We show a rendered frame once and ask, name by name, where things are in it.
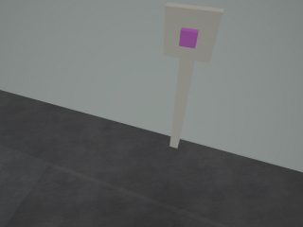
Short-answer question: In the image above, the panel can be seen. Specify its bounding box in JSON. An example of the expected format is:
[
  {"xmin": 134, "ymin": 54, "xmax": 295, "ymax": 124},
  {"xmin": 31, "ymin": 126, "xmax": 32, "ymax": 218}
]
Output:
[{"xmin": 163, "ymin": 2, "xmax": 224, "ymax": 148}]

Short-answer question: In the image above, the button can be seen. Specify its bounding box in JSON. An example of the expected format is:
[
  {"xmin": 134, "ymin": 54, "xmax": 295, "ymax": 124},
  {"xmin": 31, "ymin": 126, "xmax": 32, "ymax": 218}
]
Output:
[{"xmin": 179, "ymin": 27, "xmax": 199, "ymax": 48}]

